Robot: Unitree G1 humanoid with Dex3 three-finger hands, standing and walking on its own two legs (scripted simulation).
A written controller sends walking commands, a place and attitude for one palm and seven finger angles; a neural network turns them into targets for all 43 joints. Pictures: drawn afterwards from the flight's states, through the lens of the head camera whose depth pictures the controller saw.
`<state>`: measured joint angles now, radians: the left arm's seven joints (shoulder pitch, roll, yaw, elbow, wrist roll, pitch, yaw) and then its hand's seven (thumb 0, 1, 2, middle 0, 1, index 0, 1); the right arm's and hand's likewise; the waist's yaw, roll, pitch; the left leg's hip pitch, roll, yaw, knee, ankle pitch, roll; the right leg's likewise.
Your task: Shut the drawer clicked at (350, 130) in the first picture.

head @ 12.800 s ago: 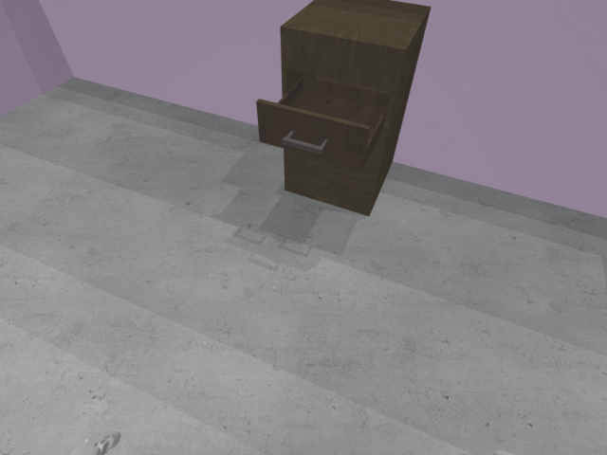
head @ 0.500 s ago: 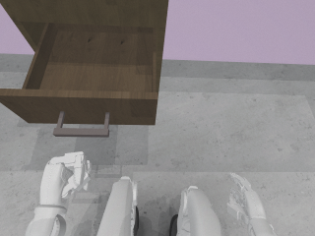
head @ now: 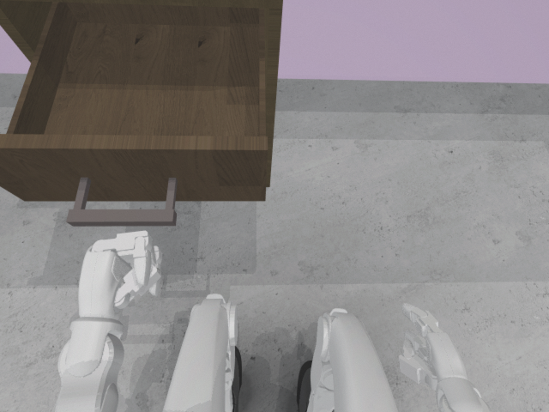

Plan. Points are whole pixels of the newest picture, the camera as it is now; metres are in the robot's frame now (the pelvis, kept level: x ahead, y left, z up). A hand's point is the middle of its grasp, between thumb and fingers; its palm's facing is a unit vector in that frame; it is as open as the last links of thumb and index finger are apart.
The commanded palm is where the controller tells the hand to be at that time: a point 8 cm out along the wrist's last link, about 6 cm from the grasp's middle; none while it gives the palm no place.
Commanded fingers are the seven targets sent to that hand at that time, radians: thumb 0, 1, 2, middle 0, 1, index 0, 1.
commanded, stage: bring the fist close to the handle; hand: left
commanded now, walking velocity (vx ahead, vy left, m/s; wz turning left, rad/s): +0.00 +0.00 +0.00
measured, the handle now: (125, 202) +0.38 +0.24 +0.00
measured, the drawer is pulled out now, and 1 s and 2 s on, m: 0.25 0.22 0.08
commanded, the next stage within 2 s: push the drawer shut in 0.34 s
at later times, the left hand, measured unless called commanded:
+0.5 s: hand (153, 267) +0.30 +0.18 +0.00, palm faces +0.03 -1.00 -0.04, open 3.3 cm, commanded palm +0.29 +0.23 +0.00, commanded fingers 0.00 0.90 0.90 -1.40 -1.60 -1.40 -1.60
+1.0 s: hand (154, 238) +0.34 +0.19 -0.01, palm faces +0.06 -1.00 -0.06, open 3.1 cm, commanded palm +0.34 +0.23 +0.00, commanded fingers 0.00 0.90 0.90 -1.40 -1.60 -1.40 -1.60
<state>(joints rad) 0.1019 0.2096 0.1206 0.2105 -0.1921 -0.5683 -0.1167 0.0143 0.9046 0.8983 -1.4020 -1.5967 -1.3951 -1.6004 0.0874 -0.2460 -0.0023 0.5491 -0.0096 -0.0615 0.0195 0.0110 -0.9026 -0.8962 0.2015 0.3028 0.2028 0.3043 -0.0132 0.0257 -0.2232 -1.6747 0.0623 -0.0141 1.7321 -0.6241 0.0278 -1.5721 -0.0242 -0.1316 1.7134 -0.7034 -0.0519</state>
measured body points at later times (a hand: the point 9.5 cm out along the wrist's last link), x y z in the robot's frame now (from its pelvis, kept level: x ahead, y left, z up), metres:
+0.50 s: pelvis +0.00 -0.01 +0.00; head +0.17 +0.02 +0.42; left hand +0.29 +0.24 +0.00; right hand +0.20 -0.25 -0.11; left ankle +0.07 +0.11 -0.50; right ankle +0.04 -0.10 -0.50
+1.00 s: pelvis -0.01 +0.00 -0.01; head +0.16 +0.03 +0.41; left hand +0.33 +0.24 +0.00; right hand +0.17 -0.24 -0.12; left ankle +0.07 +0.11 -0.50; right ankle +0.04 -0.10 -0.50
